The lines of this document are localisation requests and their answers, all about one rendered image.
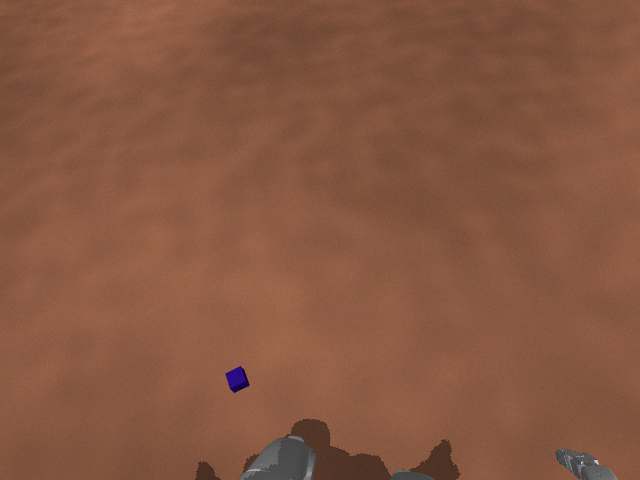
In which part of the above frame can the right robot hand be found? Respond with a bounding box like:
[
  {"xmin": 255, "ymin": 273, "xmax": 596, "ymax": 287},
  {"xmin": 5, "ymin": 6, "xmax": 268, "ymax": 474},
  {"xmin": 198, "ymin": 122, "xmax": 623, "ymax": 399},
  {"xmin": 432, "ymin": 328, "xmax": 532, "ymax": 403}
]
[{"xmin": 555, "ymin": 449, "xmax": 618, "ymax": 480}]

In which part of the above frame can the cube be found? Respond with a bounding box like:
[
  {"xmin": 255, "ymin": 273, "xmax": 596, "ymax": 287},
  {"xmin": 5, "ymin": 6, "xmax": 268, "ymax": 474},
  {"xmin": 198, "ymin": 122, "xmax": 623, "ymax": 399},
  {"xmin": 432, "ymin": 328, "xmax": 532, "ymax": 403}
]
[{"xmin": 225, "ymin": 366, "xmax": 250, "ymax": 393}]

